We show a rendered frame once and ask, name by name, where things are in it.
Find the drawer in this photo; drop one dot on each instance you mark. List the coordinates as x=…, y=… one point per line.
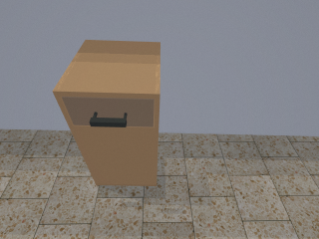
x=140, y=112

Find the cabinet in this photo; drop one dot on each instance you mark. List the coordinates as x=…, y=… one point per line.
x=115, y=156

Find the handle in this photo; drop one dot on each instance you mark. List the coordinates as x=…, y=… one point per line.
x=108, y=122

